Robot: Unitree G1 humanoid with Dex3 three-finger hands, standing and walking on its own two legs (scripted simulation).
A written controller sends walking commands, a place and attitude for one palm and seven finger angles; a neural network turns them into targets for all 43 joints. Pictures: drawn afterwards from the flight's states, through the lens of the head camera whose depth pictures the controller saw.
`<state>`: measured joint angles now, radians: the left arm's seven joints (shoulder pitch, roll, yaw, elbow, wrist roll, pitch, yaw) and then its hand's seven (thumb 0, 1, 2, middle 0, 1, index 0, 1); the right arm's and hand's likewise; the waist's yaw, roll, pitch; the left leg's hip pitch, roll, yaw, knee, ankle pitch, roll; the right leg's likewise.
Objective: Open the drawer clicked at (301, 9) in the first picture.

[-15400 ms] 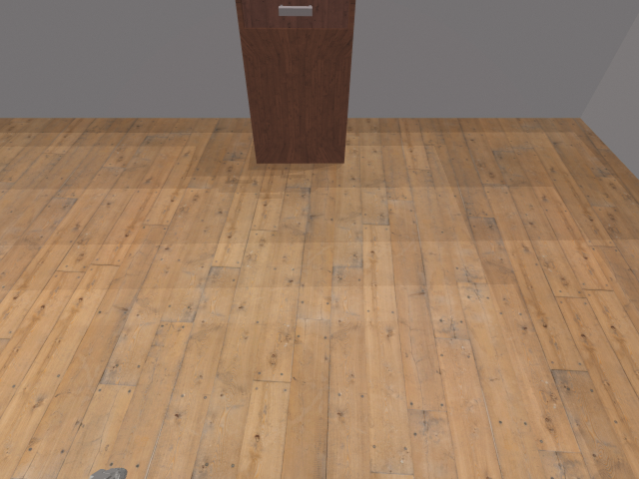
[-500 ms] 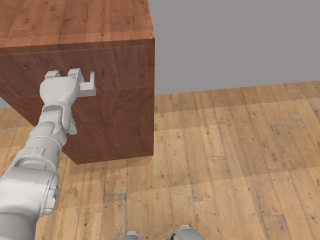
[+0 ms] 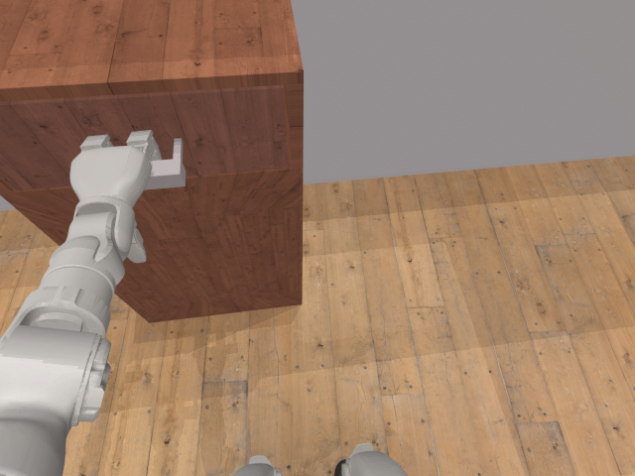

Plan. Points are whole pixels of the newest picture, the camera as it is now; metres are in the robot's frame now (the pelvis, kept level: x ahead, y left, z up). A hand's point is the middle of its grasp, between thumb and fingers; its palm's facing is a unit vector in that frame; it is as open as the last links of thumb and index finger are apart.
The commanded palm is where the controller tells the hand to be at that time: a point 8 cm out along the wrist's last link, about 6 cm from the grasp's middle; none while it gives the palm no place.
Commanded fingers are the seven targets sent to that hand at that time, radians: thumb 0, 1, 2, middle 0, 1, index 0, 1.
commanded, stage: close the thumb around the handle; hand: left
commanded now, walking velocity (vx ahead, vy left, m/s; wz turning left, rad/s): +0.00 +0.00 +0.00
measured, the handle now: (135, 162) +0.53 +0.23 +0.03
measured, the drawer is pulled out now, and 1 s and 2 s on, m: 0.00 0.01 0.15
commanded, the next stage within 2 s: pull the drawer open in 0.64 s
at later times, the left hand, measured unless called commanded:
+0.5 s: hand (130, 198) +0.48 +0.23 +0.01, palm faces -0.05 -0.04 -1.00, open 6.4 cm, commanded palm +0.47 +0.23 +0.07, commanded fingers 0.00 0.90 0.90 -0.40 -1.35 -0.40 -1.35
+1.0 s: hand (129, 207) +0.47 +0.23 +0.01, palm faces -0.05 -0.04 -1.00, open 5.9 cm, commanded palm +0.43 +0.22 +0.07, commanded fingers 0.00 0.90 0.90 -0.40 -1.35 -0.40 -1.35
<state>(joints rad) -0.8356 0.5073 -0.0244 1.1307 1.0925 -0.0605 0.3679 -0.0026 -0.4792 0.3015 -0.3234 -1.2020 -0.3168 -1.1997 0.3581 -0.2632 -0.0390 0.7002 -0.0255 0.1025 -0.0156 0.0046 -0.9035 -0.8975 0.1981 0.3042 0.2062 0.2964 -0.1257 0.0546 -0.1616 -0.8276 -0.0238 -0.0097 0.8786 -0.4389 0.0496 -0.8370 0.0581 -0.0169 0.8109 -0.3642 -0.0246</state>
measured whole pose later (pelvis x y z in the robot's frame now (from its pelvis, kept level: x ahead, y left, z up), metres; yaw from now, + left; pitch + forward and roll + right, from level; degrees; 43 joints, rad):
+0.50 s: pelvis +0.00 +0.01 +0.00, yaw +0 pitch +22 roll -2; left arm -0.81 0.49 -0.02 1.11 1.09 -0.06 0.37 0.00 0.58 0.76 -0.39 -1.32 -0.39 -1.31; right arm 0.36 -0.26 -0.04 0.70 -0.03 0.12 -0.01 0.00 -0.90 -0.90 0.20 0.30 0.21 0.30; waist -0.12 0.06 -0.17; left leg -0.82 -0.02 0.00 0.88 -0.44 0.06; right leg -0.82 0.06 -0.01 0.80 -0.37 -0.02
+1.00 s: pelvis +0.01 +0.01 +0.01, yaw -1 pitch +21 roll -2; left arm -0.68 0.46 -0.02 0.98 1.07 -0.05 0.37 0.00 0.65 0.78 -0.37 -1.35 -0.41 -1.35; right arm 0.36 -0.25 -0.06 0.69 -0.02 0.13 0.00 0.01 -0.90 -0.90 0.20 0.30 0.21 0.30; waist -0.09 0.06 -0.17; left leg -0.75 -0.02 0.02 0.83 -0.44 0.06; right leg -0.77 0.06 0.01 0.77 -0.36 -0.01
